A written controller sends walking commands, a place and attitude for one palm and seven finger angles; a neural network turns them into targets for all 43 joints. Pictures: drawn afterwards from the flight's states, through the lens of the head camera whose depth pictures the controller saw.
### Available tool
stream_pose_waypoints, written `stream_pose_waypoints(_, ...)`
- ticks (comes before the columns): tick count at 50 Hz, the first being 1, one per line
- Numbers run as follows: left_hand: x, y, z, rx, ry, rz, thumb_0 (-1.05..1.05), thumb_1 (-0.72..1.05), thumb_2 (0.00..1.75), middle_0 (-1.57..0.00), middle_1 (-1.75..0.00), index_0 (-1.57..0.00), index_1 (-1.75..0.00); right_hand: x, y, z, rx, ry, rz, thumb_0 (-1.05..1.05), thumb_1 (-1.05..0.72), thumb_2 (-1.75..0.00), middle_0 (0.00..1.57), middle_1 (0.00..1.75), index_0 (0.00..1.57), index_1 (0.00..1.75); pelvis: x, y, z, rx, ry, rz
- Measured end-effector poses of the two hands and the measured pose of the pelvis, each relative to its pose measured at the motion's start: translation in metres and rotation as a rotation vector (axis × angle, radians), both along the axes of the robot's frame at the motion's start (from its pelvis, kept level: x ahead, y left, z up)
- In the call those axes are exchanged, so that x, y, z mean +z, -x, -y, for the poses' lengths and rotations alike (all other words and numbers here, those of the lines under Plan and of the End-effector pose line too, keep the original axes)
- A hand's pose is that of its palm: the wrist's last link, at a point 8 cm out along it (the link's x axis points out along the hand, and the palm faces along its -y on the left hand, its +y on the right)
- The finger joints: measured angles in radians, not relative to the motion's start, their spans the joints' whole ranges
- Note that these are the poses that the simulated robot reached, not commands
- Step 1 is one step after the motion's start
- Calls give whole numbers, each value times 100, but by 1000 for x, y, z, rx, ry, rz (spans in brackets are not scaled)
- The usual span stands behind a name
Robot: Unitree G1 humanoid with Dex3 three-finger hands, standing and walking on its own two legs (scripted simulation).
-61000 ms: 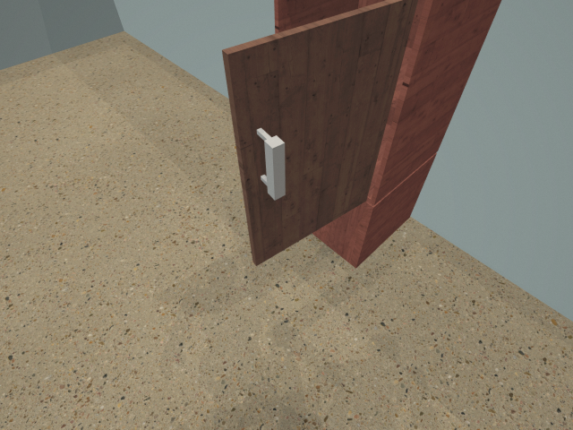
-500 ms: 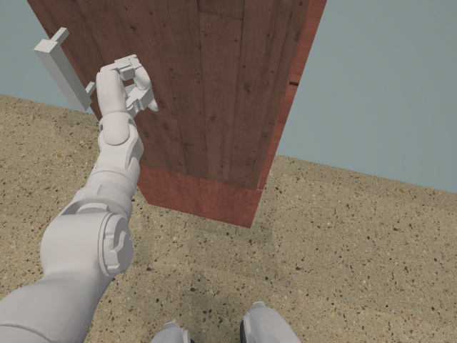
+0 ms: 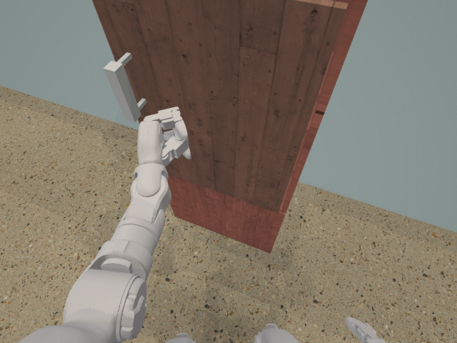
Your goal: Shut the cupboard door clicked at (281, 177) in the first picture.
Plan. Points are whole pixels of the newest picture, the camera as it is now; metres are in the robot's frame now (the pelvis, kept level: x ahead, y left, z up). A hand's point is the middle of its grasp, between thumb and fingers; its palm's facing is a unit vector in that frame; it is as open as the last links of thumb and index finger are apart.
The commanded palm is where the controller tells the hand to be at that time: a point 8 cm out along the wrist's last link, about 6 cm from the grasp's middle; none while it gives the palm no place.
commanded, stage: draw the hand back to the body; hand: left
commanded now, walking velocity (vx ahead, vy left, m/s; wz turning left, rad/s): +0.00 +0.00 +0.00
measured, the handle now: (129, 87) +0.61 +0.20 +0.08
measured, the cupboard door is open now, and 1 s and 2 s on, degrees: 0 0 0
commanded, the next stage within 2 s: step back with the hand held close in 1.62 s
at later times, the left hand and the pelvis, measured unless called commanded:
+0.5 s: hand (128, 168) +0.36 +0.14 +0.14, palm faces +0.05 -1.00 -0.02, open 3.1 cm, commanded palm +0.31 +0.19 +0.14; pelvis +0.00 +0.00 +0.03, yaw -1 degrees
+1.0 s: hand (9, 223) +0.26 +0.24 +0.18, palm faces +0.31 -0.90 -0.30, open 4.3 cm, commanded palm +0.21 +0.29 +0.20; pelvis +0.02 +0.02 +0.05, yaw +1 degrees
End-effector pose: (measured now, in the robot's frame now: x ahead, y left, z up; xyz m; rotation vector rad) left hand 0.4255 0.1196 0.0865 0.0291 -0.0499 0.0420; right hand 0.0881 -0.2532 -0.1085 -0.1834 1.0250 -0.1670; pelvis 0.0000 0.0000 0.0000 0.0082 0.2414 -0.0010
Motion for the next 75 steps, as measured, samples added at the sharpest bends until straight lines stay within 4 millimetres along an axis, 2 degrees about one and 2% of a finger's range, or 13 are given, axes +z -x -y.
stream_pose_waypoints(7,9,3,-6,11,12,9,2,90,90,-130,-150,-130,-150,-5,11,-11,-6,-42,-15,1,-91,-90,20,30,20,30,2,2,0,-14,-7,5)
stream_pose_waypoints(13,17,32,-30,25,3,13,2,90,90,-130,-150,-130,-150,2,26,-12,-44,-62,-33,1,-91,-90,20,30,20,30,12,-1,1,-30,-9,54)
stream_pose_waypoints(17,26,54,-48,31,3,17,2,90,90,-130,-150,-130,-150,11,23,-7,-49,-43,-14,1,-91,-90,20,30,20,30,19,-2,1,-26,-4,94)
stream_pose_waypoints(21,38,73,-62,19,1,33,2,90,90,-130,-150,-130,-150,22,5,-3,-36,-16,48,1,-91,-90,20,30,20,30,24,-2,-1,-18,1,128)
stream_pose_waypoints(27,54,102,-78,0,5,40,2,90,90,-128,-148,-129,-148,44,-40,-7,3,-1,202,1,-91,-90,20,30,20,30,30,-3,-5,-13,3,175)
stream_pose_waypoints(35,69,147,-107,72,-171,-11,2,90,90,-115,-134,-116,-134,78,-96,-34,60,-5,339,1,-91,-90,20,30,20,30,42,-8,-10,-4,5,256)
stream_pose_waypoints(42,83,178,-139,189,-228,-22,2,90,90,-98,-115,-98,-115,88,-117,-61,137,-24,362,1,-91,-90,20,30,20,30,49,-15,-17,8,10,296)
stream_pose_waypoints(51,107,208,-168,285,-297,11,2,90,90,-74,-88,-74,-88,79,-117,-77,162,-49,321,1,-91,-90,20,30,20,30,51,-24,-24,12,13,310)
stream_pose_waypoints(65,142,262,-212,456,-450,58,2,89,90,-36,-47,-36,-47,74,-108,-62,130,-21,313,1,-91,-90,20,30,20,30,50,-27,-26,11,16,312)
stream_pose_waypoints(69,141,269,-213,488,-435,63,2,89,90,-28,-38,-29,-38,76,-109,-59,141,-9,324,1,-91,-90,20,30,20,30,50,-23,-26,16,15,318)
stream_pose_waypoints(75,134,267,-204,467,-398,68,2,89,90,-23,-32,-23,-32,80,-109,-59,142,-4,349,1,-91,-90,20,30,20,30,50,-19,-24,15,12,324)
